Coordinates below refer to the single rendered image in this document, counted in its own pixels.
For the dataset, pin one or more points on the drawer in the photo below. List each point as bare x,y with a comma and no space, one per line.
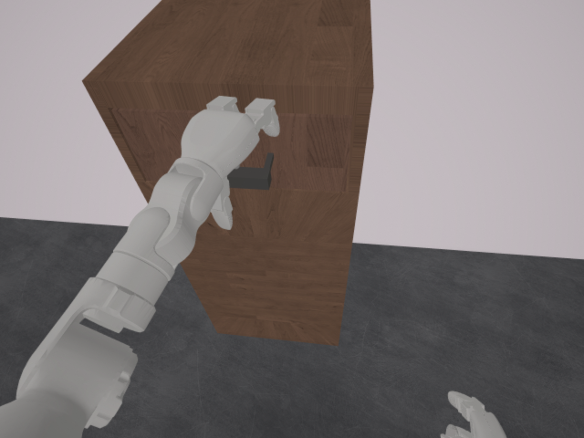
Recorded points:
311,151

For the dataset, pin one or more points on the robot left forearm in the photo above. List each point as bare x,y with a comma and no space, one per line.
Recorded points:
159,237

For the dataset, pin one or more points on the left robot hand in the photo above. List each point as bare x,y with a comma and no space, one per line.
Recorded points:
223,137

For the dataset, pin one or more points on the handle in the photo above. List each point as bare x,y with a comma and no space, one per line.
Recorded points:
252,178

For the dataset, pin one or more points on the right robot hand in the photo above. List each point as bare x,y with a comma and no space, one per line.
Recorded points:
483,424

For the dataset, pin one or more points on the cabinet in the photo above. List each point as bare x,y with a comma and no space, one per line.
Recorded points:
281,272

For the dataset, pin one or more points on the robot left upper arm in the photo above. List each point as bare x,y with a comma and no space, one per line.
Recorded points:
81,382

